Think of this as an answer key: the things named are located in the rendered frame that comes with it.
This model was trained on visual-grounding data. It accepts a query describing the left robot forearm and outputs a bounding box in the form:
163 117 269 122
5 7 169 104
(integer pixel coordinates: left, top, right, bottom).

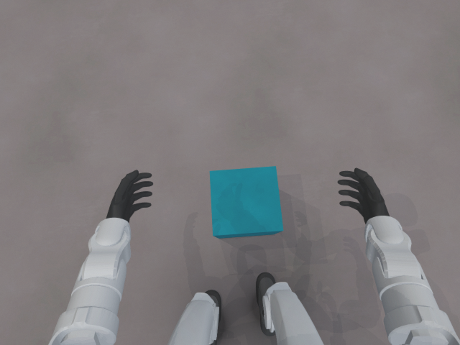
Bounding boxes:
48 218 131 345

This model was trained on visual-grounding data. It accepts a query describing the robot left hand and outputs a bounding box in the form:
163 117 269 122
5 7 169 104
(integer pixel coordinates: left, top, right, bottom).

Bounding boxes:
106 170 153 222

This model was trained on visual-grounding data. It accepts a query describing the robot right hand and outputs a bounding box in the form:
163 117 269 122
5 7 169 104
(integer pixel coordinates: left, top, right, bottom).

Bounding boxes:
338 168 390 224

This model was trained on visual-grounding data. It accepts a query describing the right robot thigh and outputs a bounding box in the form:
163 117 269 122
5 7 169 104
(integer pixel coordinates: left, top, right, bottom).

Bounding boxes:
262 290 324 345

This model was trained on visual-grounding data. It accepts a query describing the right robot forearm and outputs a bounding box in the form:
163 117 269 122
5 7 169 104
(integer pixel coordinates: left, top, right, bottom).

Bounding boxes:
364 216 460 345

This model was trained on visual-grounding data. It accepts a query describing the carton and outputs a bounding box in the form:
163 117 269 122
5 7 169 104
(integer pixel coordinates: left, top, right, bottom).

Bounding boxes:
210 166 283 239

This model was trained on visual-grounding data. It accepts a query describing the right robot shin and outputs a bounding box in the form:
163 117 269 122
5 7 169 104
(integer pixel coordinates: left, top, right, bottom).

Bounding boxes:
264 282 292 318

